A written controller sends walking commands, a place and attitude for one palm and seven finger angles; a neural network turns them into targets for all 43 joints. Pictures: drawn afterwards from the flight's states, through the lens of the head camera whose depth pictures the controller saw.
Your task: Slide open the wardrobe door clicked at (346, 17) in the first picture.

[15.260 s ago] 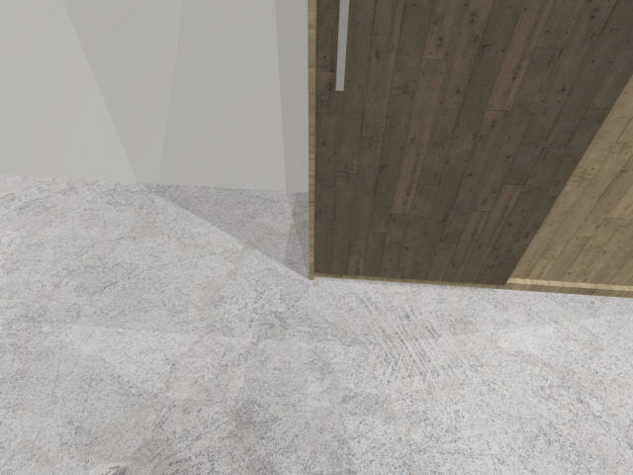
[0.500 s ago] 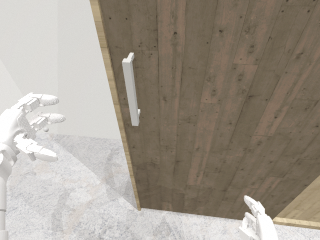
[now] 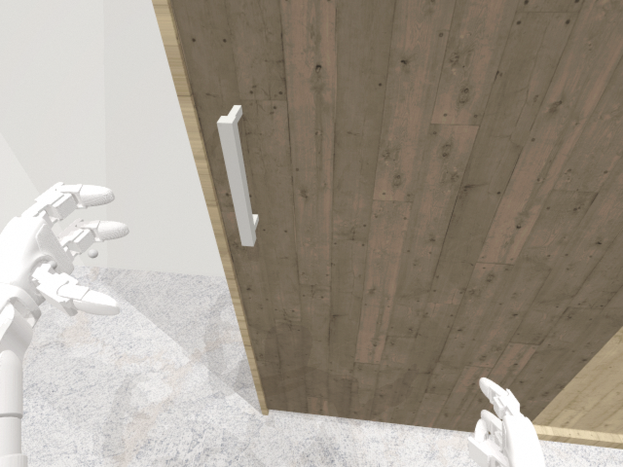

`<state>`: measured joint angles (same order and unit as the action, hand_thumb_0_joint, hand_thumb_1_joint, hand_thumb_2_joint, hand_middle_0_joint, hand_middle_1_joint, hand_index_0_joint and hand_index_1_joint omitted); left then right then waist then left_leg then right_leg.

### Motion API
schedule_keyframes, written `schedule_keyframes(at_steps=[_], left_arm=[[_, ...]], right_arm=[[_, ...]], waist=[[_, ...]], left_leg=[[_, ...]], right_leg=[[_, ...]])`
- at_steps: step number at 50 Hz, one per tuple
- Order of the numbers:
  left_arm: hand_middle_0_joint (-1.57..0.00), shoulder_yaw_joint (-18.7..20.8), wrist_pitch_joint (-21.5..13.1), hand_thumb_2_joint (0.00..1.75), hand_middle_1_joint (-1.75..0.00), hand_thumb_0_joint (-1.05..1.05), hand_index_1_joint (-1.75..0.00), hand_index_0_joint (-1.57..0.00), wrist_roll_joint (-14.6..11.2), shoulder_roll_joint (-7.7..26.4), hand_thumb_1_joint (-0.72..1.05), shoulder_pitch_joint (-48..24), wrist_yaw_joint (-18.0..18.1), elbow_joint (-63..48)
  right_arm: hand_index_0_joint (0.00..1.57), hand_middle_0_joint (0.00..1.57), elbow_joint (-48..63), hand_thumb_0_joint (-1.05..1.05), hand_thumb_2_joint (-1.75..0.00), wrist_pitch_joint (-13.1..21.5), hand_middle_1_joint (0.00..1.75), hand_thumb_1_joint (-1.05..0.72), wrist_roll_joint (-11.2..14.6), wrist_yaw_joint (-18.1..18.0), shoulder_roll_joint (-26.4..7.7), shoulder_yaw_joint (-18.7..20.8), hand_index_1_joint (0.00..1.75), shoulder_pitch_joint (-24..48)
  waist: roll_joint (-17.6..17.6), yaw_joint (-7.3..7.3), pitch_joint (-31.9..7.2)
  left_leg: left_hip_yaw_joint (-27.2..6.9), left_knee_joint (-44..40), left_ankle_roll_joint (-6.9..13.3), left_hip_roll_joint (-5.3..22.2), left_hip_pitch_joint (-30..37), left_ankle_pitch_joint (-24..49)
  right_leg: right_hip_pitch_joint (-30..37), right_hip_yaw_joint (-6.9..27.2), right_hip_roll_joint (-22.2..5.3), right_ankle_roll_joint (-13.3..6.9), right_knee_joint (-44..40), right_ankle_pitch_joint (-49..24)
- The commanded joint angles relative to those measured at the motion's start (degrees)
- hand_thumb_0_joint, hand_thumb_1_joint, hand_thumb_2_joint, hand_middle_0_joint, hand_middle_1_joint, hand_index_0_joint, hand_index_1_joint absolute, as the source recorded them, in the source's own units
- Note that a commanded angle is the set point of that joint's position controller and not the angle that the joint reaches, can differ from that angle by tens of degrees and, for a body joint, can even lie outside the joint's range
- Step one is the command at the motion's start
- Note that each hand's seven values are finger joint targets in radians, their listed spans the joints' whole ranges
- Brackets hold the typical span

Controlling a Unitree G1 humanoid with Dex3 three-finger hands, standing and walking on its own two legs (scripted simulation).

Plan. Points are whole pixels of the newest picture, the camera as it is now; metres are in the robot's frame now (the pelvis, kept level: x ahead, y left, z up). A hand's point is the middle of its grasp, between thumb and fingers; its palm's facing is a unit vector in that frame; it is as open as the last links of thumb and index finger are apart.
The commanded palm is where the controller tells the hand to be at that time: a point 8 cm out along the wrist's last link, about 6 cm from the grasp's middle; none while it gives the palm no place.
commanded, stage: move the hooked fingers beside the handle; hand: left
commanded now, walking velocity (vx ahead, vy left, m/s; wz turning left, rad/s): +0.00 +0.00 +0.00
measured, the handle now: (242, 180) +0.45 +0.15 +0.17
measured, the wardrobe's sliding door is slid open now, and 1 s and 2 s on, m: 0.00 0.00 0.00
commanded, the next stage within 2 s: none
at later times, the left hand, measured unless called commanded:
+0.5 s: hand (117, 234) +0.32 +0.27 +0.18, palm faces +0.07 -1.00 -0.02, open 14.0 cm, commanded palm +0.29 +0.31 +0.19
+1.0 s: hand (154, 216) +0.35 +0.23 +0.18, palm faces +0.06 -1.00 -0.02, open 14.0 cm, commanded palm +0.33 +0.28 +0.18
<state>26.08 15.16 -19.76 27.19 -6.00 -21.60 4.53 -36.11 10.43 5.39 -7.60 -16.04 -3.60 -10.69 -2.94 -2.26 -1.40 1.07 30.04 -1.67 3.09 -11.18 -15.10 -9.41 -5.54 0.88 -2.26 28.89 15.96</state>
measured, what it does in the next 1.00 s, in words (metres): stands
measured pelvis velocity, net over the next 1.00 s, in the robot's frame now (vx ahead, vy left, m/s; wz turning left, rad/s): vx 0.01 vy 0.02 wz -0.01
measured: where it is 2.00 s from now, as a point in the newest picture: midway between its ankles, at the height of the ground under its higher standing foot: outside the picture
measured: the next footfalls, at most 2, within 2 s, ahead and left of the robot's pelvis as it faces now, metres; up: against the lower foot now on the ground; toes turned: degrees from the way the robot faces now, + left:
none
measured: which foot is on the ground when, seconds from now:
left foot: down 0.00-1.00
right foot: down 0.00-1.00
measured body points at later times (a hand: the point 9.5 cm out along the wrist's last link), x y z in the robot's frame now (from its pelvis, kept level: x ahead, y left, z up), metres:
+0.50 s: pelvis +0.00 +0.03 +0.00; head -0.02 +0.02 +0.45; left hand +0.31 +0.32 +0.18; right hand +0.18 -0.21 -0.07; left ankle +0.01 +0.14 -0.74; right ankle +0.00 -0.09 -0.74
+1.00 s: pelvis +0.01 +0.02 +0.00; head -0.01 +0.01 +0.45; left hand +0.34 +0.29 +0.18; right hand +0.19 -0.22 -0.07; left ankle +0.01 +0.14 -0.74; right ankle +0.00 -0.09 -0.74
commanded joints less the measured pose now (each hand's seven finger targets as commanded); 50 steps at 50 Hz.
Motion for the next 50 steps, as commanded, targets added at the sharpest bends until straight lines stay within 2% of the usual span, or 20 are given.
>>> schedule_keyframes(at_steps=[1, 4, 7, 13, 16, 17, 20, 21, 23, 26, 30, 32, 36, 38, 39, 43, 45, 47, 48, 50], left_arm=[[-0.3, 4.8, -4.2, 0.3, -1.2, 0.0, -1.2, -0.3, -0.2, 16.6, -0.5, -21.8, 1.1, -8.6], [-0.3, 2.5, -4.5, 0.3, -1.2, 0.0, -1.2, -0.3, 0.5, 15.7, -0.5, -24.9, 1.5, -9.5], [-0.3, 3.1, -4.9, 0.3, -1.2, 0.0, -1.2, -0.3, 0.9, 16.9, -0.5, -26.1, 1.6, -6.9], [-0.3, 2.4, -5.3, 0.3, -1.2, 0.0, -1.2, -0.3, 0.7, 14.8, -0.5, -24.9, 1.8, -8.6], [-0.3, 2.2, -4.6, 0.3, -1.2, 0.0, -1.2, -0.3, 0.8, 13.5, -0.5, -22.3, 2.6, -8.9], [-0.3, 2.0, -4.3, 0.3, -1.2, 0.0, -1.2, -0.3, 0.9, 13.6, -0.5, -22.2, 3.0, -8.2], [-0.3, -1.2, -3.4, 0.3, -1.2, 0.0, -1.2, -0.3, 1.6, 10.1, -0.5, -25.2, 3.9, -8.0], [-0.3, -0.1, -3.2, 0.3, -1.2, 0.0, -1.2, -0.3, 1.8, 11.4, -0.5, -25.8, 4.4, -7.6], [-0.3, -1.0, -3.5, 0.3, -1.2, 0.0, -1.2, -0.3, 2.6, 11.3, -0.5, -29.6, 5.3, -10.8], [-0.3, -4.1, -4.3, 0.3, -1.2, 0.0, -1.2, -0.3, 3.1, 7.7, -0.5, -30.0, 6.2, -13.4], [-0.3, -5.2, -4.0, 0.3, -1.2, 0.0, -1.2, -0.3, 3.7, 6.6, -0.5, -31.1, 7.2, -10.9], [-0.3, -2.6, -3.2, 0.3, -1.2, 0.0, -1.2, -0.3, 4.0, 8.9, -0.5, -28.5, 7.8, -8.7], [-0.3, -5.5, -1.3, 0.3, -1.2, 0.0, -1.2, -0.3, 4.3, 5.2, -0.5, -28.9, 8.4, -9.0], [-0.3, -4.3, -1.2, 0.3, -1.2, 0.0, -1.2, -0.3, 4.6, 6.8, -0.5, -28.9, 8.8, -9.4], [-0.3, -6.2, -1.3, 0.3, -1.2, 0.0, -1.2, -0.3, 4.6, 4.6, -0.5, -30.5, 8.8, -10.4], [-0.3, -4.7, -2.5, 0.3, -1.2, 0.0, -1.2, -0.3, 4.9, 6.8, -0.5, -32.1, 9.5, -11.4], [-0.3, -6.0, -2.7, 0.3, -1.2, 0.0, -1.2, -0.3, 4.8, 5.2, -0.5, -33.7, 9.6, -10.2], [-0.3, -3.9, -2.6, 0.3, -1.2, 0.0, -1.2, -0.3, 4.9, 7.7, -0.5, -32.6, 9.7, -6.7], [-0.3, -3.1, -2.4, 0.3, -1.2, 0.0, -1.2, -0.3, 5.2, 8.7, -0.5, -32.7, 9.6, -6.4], [-0.3, -5.8, -2.1, 0.3, -1.2, 0.0, -1.2, -0.3, 5.4, 6.3, -0.5, -34.9, 9.4, -4.6]], right_arm=[[0.2, 0.2, 8.6, 0.0, -0.9, 3.4, 0.3, -0.9, 0.2, -0.9, -6.9, 2.9, 0.3, 8.4], [0.2, 0.2, 8.9, 0.0, -0.9, 3.7, 0.3, -0.9, 0.3, -1.1, -6.6, 2.8, 0.3, 8.9], [0.2, 0.2, 8.1, 0.0, -0.9, 3.6, 0.3, -0.9, 0.2, -1.3, -7.3, 3.1, 0.3, 8.1], [0.2, 0.2, 9.5, 0.0, -0.9, 3.7, 0.3, -0.9, 0.1, -0.9, -6.6, 3.0, 0.3, 8.3], [0.2, 0.2, 9.8, 0.0, -0.9, 3.5, 0.3, -0.9, 0.1, -0.7, -6.5, 3.1, 0.3, 7.7], [0.2, 0.2, 9.3, 0.0, -0.9, 3.5, 0.3, -0.9, 0.0, -0.6, -6.9, 3.1, 0.3, 7.6], [0.2, 0.2, 9.3, 0.0, -0.9, 3.2, 0.3, -0.9, 0.2, -0.6, -6.4, 3.0, 0.3, 7.4], [0.2, 0.2, 9.0, 0.0, -0.9, 3.1, 0.3, -0.9, 0.2, -0.7, -6.8, 3.0, 0.3, 7.1], [0.2, 0.2, 9.2, 0.0, -0.9, 3.1, 0.3, -0.9, 0.0, -0.7, -6.6, 3.1, 0.3, 7.6], [0.2, 0.2, 9.3, 0.0, -0.9, 3.1, 0.3, -0.9, -0.1, -0.7, -6.0, 2.8, 0.3, 7.6], [0.2, 0.2, 8.0, 0.0, -0.9, 2.7, 0.3, -0.9, -0.3, -0.7, -6.0, 2.8, 0.3, 7.3], [0.2, 0.2, 7.6, 0.0, -0.9, 2.2, 0.3, -0.9, -0.5, -0.7, -6.6, 3.0, 0.3, 7.0], [0.2, 0.2, 8.3, 0.0, -0.9, 1.4, 0.3, -0.9, -0.3, -0.2, -5.7, 2.7, 0.3, 7.7], [0.2, 0.2, 8.3, 0.0, -0.9, 1.0, 0.3, -0.9, -0.4, -0.2, -5.9, 2.9, 0.3, 7.6], [0.2, 0.2, 8.5, 0.0, -0.9, 1.0, 0.3, -0.9, -0.4, -0.2, -5.6, 2.8, 0.3, 7.7], [0.2, 0.2, 8.2, 0.0, -0.9, 0.5, 0.3, -0.9, -0.5, -0.2, -5.7, 3.0, 0.3, 7.5], [0.2, 0.2, 7.7, 0.0, -0.9, 0.3, 0.3, -0.9, -0.6, -0.3, -5.5, 3.0, 0.3, 7.3], [0.2, 0.2, 6.7, 0.0, -0.9, -0.1, 0.3, -0.9, -0.7, -0.4, -6.3, 3.2, 0.3, 6.6], [0.2, 0.2, 7.0, 0.0, -0.9, -0.3, 0.3, -0.9, -0.6, -0.4, -6.1, 3.3, 0.3, 6.7], [0.2, 0.2, 6.9, 0.0, -0.9, -0.5, 0.3, -0.9, -0.4, -0.5, -5.8, 3.1, 0.3, 6.6]], waist=[[0.9, 0.91, -5.6], [-2.1, 1.07, -6.4], [0.4, 1.26, -6.9], [-1.3, -0.17, -11.4], [-2.1, -0.37, -11.1], [-0.6, -0.13, -10.4], [-0.3, 0.72, -8.1], [0.1, 0.72, -7.8], [-1.7, 0.64, -10.3], [-3.3, 1.01, -11.0], [-2.3, 1.4, -9.9], [-0.5, 0.44, -10.8], [-0.9, 0.51, -10.9], [0.0, 0.44, -11.5], [0.5, 0.98, -12.3], [-0.1, 1.04, -12.7], [0.5, 1.74, -11.4], [2.0, 1.7, -10.3], [0.6, 1.33, -10.9], [0.3, 2.16, -9.7]], left_leg=[[-1.0, -2.6, 2.6, -2.9, 1.7, 6.2], [-1.0, -2.7, 2.6, -2.9, 2.6, 6.1], [-1.2, -2.7, 2.7, -2.7, 2.4, 6.6], [-1.4, -4.2, 2.7, -2.8, 4.0, 9.5], [-1.4, -4.8, 2.6, -2.7, 4.8, 10.8], [-1.3, -4.6, 2.6, -2.4, 4.4, 10.9], [-1.7, -5.6, 2.5, -2.4, 4.3, 9.2], [-2.0, -5.9, 2.5, -2.4, 4.1, 9.0], [-1.9, -6.1, 2.6, -2.3, 5.7, 10.2], [-2.4, -6.4, 2.2, -2.1, 7.7, 11.9], [-2.5, -6.9, 2.1, -2.0, 7.3, 10.7], [-2.2, -6.7, 2.2, -2.0, 6.6, 11.3], [-1.8, -6.8, 2.0, -2.2, 6.8, 13.4], [-1.6, -6.7, 2.2, -1.9, 6.8, 14.4], [-1.5, -6.5, 2.3, -2.1, 7.6, 15.2], [-1.0, -6.2, 2.5, -2.0, 7.9, 15.6], [-0.9, -6.1, 2.6, -2.2, 7.8, 14.9], [-0.4, -5.6, 2.8, -2.2, 6.7, 14.3], [-0.3, -5.9, 2.8, -2.3, 6.3, 14.1], [-0.2, -5.9, 2.7, -2.5, 6.0, 12.8]], right_leg=[[-1.8, 7.0, -2.3, 3.0, -7.2, -6.0], [-2.1, 7.1, -2.4, 2.5, -7.0, -5.3], [-1.6, 6.8, -2.3, 2.3, -6.9, -5.9], [0.7, 4.5, -1.7, 1.6, -5.1, -10.4], [0.4, 3.2, -0.9, 1.4, -4.7, -11.9], [0.3, 3.3, -1.1, 1.3, -4.8, -12.0], [-1.9, 2.6, -0.6, 1.5, -5.4, -9.5], [-2.1, 2.3, -0.4, 1.4, -5.5, -8.9], [-1.3, 2.5, -0.7, 1.1, -5.5, -9.5], [-1.4, 2.0, -0.2, 0.9, -5.1, -10.4], [-1.9, 1.8, -0.2, 0.9, -5.7, -9.3], [-0.5, 2.0, -0.3, 0.7, -5.8, -9.9], [0.0, 1.8, -0.4, 0.8, -5.6, -12.4], [0.7, 1.9, -0.4, 0.8, -5.7, -13.4], [0.7, 1.9, -0.4, 0.9, -5.5, -14.3], [1.1, 2.4, -0.5, 0.9, -5.7, -15.2], [0.3, 2.4, -0.3, 1.1, -5.9, -15.1], [0.2, 2.7, -0.5, 1.2, -6.2, -15.6], [0.8, 2.8, -0.7, 1.1, -6.1, -15.4], [-0.3, 2.8, -0.7, 1.3, -6.4, -14.2]])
